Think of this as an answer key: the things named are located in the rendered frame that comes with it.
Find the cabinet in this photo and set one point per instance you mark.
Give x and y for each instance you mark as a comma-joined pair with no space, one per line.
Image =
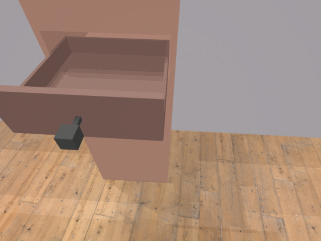
52,20

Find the drawer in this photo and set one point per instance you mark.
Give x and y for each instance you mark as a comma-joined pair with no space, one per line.
118,86

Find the handle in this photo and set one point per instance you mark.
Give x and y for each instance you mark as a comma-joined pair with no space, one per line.
69,137

